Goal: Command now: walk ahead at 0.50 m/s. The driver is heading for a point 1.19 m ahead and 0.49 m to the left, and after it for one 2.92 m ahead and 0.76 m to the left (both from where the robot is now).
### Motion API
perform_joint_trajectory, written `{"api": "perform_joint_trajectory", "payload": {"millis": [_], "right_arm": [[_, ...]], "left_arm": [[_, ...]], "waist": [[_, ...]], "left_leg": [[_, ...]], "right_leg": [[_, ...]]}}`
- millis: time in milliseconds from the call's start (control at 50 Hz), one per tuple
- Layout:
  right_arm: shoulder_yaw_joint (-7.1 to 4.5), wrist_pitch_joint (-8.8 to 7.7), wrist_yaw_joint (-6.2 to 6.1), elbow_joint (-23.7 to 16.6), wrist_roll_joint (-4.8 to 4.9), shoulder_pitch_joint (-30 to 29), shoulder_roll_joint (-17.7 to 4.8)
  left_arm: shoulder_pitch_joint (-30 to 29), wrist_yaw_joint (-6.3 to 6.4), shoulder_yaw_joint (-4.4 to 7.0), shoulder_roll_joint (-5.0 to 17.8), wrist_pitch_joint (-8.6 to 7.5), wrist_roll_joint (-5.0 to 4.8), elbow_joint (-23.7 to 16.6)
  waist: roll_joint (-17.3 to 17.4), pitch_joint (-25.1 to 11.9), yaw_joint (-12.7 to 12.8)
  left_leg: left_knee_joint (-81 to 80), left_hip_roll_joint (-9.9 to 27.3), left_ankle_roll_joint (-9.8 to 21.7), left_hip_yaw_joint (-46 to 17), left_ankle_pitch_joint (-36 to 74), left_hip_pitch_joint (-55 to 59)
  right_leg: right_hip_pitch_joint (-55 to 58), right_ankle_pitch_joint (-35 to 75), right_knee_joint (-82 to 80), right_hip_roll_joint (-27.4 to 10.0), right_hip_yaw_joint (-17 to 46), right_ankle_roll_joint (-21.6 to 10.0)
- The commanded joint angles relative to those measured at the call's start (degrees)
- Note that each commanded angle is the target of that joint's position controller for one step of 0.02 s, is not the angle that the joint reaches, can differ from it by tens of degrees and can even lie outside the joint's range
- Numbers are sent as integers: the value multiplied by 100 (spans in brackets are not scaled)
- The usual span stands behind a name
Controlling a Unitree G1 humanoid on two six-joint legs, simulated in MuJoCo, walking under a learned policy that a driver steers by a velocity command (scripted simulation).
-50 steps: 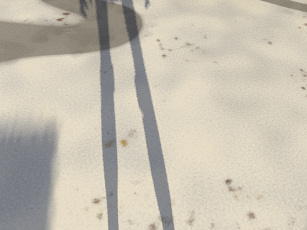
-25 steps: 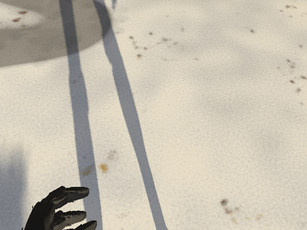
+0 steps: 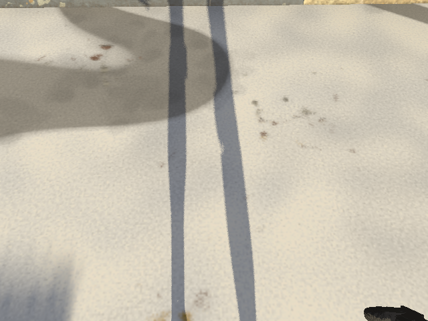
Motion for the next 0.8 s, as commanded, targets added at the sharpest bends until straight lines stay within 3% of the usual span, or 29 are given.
{"api": "perform_joint_trajectory", "payload": {"millis": [20, 40, 60, 80, 100, 120, 140, 160, 180, 240, 300, 400, 440, 500, 540, 560, 580, 600, 620, 640, 660, 680, 700, 740, 800], "right_arm": [[-280, -111, 33, -328, 3, 242, -803], [-423, -105, -11, -72, -8, 1094, -1061], [-551, -74, -70, 101, -61, 2114, -1507], [-621, -37, -29, 212, -85, 2284, -1855], [-458, -47, -9, 120, -39, 2215, -1215], [-389, -64, -18, 60, -45, 1811, -1016], [-363, -69, -18, -6, -68, 1422, -950], [-338, -78, -8, -26, -100, 1186, -830], [-308, -105, -7, -33, -152, 1076, -736], [-331, -190, -6, 81, -91, 1112, -757], [-375, -168, -79, 244, -82, 1326, -892], [-393, -80, -168, 477, -29, 1688, -1007], [-382, -2, -194, 631, -23, 1917, -987], [-405, 134, -257, 741, -6, 2007, -1037], [-455, 184, -306, 678, 22, 1757, -1140], [-447, 199, -318, 599, 30, 1593, -1112], [-367, 177, -321, 414, -59, 1577, -878], [-201, 137, -300, 416, -110, 2384, -282], [-246, 145, -289, 531, 1, 2745, -568], [-405, 211, -302, 469, 135, 2382, -1022], [-432, 305, -351, 350, 150, 1961, -1000], [-458, 437, -400, 327, 92, 1816, -935], [-484, 594, -445, 314, 62, 1880, -855], [-459, 767, -479, 230, 31, 1981, -611], [-461, 795, -449, 19, -21, 1735, -567]], "left_arm": [[-137, 63, 244, 1068, 66, -6, -196], [-137, 73, 186, 927, 95, 41, -212], [-42, 91, 40, 604, 87, 192, -371], [712, 36, -136, -56, -31, 117, -412], [378, 7, -9, 595, -130, -5, -325], [-156, -17, 76, 865, -191, -130, -485], [-451, 15, 59, 799, -208, -92, -551], [-595, 32, 76, 745, -196, 9, -577], [-501, 29, 85, 677, -149, 37, -554], [-400, 50, 48, 434, 11, 65, -495], [-963, 68, 35, 382, 46, 124, -683], [-1865, -25, -36, 211, -55, 92, -908], [-2253, -74, -46, 188, -113, 124, -1049], [-2327, -157, 3, 310, -210, 159, -1123], [-1844, -135, 101, 558, -242, 204, -982], [-1291, -87, 179, 733, -263, 241, -804], [-677, -20, 266, 1097, -271, 333, -702], [-385, 48, 315, 1393, -158, 411, -712], [-312, 44, 218, 1014, -45, 283, -828], [-655, 50, 164, 786, 41, 206, -908], [-1035, 89, 119, 616, 92, 162, -930], [-1350, 106, 73, 469, 121, 150, -900], [-1615, 111, 61, 426, 138, 206, -891], [-1894, 112, 122, 552, 140, 307, -849], [-2018, 185, 191, 695, 128, 267, -764]], "waist": [[-643, -181, -579], [-531, -743, -962], [168, -1667, -1284], [1756, -2225, -846], [1008, -1993, -1086], [638, -1210, -1038], [178, -790, -876], [66, -489, -747], [194, -468, -580], [186, -361, -433], [45, -97, -538], [76, 131, -851], [28, 254, -952], [210, 57, -854], [358, -214, -532], [273, -535, -239], [-145, -1291, -62], [-1484, -2134, -274], [-1629, -2962, -171], [-1195, -2369, -173], [-934, -1682, -290], [-801, -1152, -419], [-944, -879, -609], [-1136, -603, -757], [-980, -688, -737]], "left_leg": [[-288, -222, 288, 188, -471, 815], [-311, -324, 462, 288, -440, 2021], [-117, 686, 818, -824, -215, 3702], [-894, 1731, 1675, -3544, -1695, 5362], [-1340, 1654, 1513, -3892, -2451, 5214], [-1416, 1505, 1302, -3074, -2247, 4555], [-1506, 1296, 1217, -2464, -1537, 3829], [-1651, 1112, 1212, -2032, -910, 3265], [-1795, 968, 1177, -1735, -521, 2918], [-2155, 822, 1292, -1170, 63, 2530], [-2363, 784, 1307, -832, 308, 2604], [-2452, 567, 1074, -299, 99, 2746], [-2158, 555, 1032, -289, 859, 2833], [-1473, 643, 873, -493, 1717, 3247], [-876, 609, 685, -691, 2059, 3350], [-250, 337, 504, -601, 2208, 3188], [894, -45, 254, -437, 1087, 2413], [3025, -851, -182, -67, -2775, 390], [4081, -867, -281, -643, -4395, 69], [4395, -584, -326, -659, -4049, -238], [4291, -357, -389, -400, -3658, -479], [4056, -179, -470, -320, -3353, -395], [3811, -44, -511, -283, -3128, 23], [3458, -76, -543, -27, -2771, 586], [2698, 62, -450, 26, -2239, 798]], "right_leg": [[7, 3228, 613, -1661, 684, -774], [-283, 3699, 1671, -1344, 449, -616], [-1344, 2312, 3507, -964, 145, -394], [-3597, -1264, 5282, 77, 243, -59], [-4229, -1559, 5910, -187, 963, -127], [-4548, -1045, 5960, -458, 862, -212], [-4400, -517, 5740, -743, 685, -196], [-4246, -172, 5425, -914, 649, -150], [-3895, 78, 5252, -1056, 692, -120], [-3708, 377, 4841, -1113, 599, 35], [-4176, 1081, 4020, -1146, 570, 192], [-3961, 2301, 2384, -929, 334, 200], [-3753, 2378, 1917, -742, 263, 186], [-3402, 2231, 1479, -499, 350, 51], [-2757, 2101, 1209, -374, 374, -106], [-1906, 2716, 885, -355, 269, -234], [-395, 4729, 1333, -1064, 760, -507], [1729, 6763, 1792, -2729, 2300, -1459], [1863, 6307, 1672, -3073, 2917, -1785], [1188, 5171, 1359, -2774, 2374, -1613], [477, 4133, 1087, -2463, 1931, -1406], [-345, 3352, 780, -2256, 1579, -1320], [-1117, 2654, 477, -2095, 1266, -1232], [-1983, 2056, 26, -1973, 816, -1289], [-1981, 2015, -100, -2079, 436, -1364]]}}
Velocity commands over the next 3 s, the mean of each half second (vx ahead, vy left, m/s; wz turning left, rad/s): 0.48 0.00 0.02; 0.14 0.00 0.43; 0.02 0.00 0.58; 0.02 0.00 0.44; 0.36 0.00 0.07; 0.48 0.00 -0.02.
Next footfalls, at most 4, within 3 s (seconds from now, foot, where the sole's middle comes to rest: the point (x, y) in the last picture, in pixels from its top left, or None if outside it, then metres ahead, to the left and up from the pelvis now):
0.04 left None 0.21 0.13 -0.77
0.58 right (269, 314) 0.49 -0.10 -0.77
1.00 left None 0.40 0.15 -0.77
1.48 right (256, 315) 0.49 -0.06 -0.77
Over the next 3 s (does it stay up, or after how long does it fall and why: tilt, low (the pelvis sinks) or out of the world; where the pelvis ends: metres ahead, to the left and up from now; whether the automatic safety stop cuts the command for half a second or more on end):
stays up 0.68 0.35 -0.01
